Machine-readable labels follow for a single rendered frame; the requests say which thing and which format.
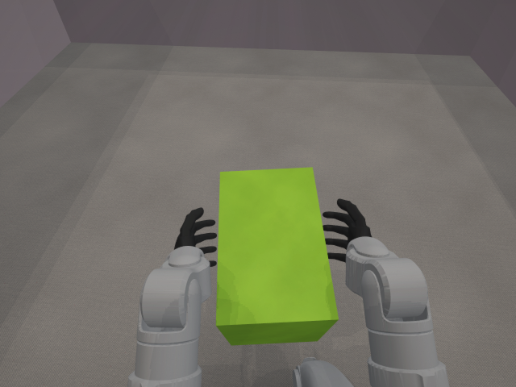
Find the carton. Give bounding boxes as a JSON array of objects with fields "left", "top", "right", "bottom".
[{"left": 216, "top": 167, "right": 339, "bottom": 346}]

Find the robot right hand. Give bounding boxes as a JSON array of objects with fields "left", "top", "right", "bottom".
[{"left": 322, "top": 199, "right": 372, "bottom": 263}]

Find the robot left hand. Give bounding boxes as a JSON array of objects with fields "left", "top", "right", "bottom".
[{"left": 174, "top": 207, "right": 217, "bottom": 267}]

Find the left robot forearm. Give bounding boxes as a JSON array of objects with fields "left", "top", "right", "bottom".
[{"left": 127, "top": 246, "right": 212, "bottom": 387}]

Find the right robot forearm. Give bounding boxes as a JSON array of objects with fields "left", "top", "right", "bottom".
[{"left": 345, "top": 236, "right": 449, "bottom": 387}]

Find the robot right thigh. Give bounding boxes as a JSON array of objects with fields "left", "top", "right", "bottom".
[{"left": 293, "top": 360, "right": 354, "bottom": 387}]

